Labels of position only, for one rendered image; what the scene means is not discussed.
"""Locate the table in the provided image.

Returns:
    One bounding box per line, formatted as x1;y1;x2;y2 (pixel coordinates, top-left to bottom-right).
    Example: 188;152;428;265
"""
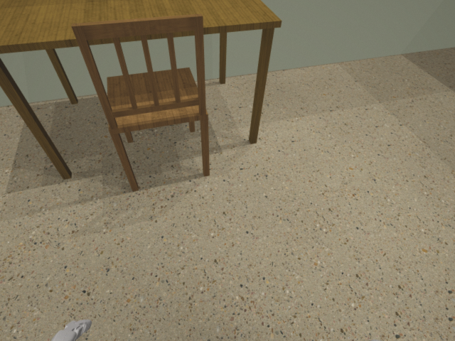
0;0;282;180

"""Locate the chair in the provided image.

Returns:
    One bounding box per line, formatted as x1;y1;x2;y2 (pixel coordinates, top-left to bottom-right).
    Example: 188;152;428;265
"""
71;13;210;192

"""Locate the robot left hand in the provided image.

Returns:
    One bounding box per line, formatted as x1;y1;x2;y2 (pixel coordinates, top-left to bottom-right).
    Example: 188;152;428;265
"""
51;320;92;341

